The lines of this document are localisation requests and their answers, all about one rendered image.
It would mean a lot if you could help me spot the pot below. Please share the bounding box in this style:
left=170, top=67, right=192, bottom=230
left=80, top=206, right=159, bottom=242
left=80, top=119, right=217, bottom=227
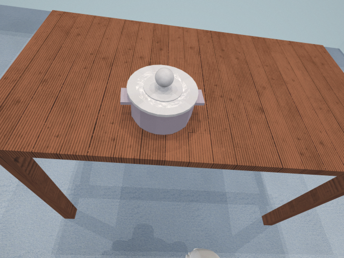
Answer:
left=120, top=88, right=205, bottom=135

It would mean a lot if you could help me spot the lid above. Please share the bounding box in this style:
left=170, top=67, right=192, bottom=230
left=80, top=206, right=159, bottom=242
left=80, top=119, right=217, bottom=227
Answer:
left=127, top=65, right=198, bottom=117

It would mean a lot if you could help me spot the knob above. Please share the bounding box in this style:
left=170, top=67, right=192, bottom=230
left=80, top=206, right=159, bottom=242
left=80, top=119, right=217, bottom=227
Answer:
left=155, top=68, right=174, bottom=87

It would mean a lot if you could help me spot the table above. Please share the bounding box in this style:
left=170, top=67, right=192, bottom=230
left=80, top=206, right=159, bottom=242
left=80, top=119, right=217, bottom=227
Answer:
left=0, top=10, right=344, bottom=225

